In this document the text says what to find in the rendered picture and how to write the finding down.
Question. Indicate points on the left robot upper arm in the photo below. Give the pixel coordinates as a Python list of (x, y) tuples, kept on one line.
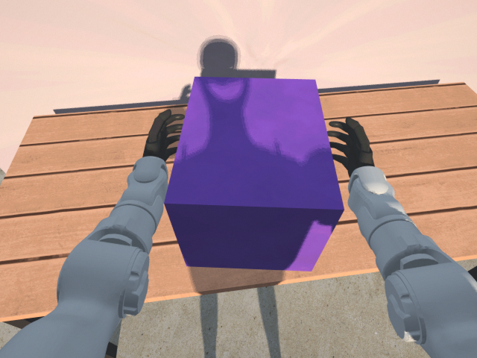
[(103, 283)]

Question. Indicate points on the right robot upper arm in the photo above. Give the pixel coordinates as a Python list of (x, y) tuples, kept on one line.
[(435, 307)]

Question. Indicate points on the left robot forearm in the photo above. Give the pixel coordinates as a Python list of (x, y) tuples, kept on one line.
[(134, 219)]

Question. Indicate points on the left robot hand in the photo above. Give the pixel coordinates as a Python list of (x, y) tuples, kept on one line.
[(157, 141)]

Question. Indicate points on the right robot forearm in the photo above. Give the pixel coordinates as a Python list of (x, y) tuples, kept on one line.
[(388, 230)]

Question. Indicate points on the carton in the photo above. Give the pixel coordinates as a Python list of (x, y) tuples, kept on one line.
[(253, 185)]

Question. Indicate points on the right robot hand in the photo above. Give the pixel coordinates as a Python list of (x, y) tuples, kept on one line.
[(358, 152)]

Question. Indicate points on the table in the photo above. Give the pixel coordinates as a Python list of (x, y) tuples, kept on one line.
[(71, 169)]

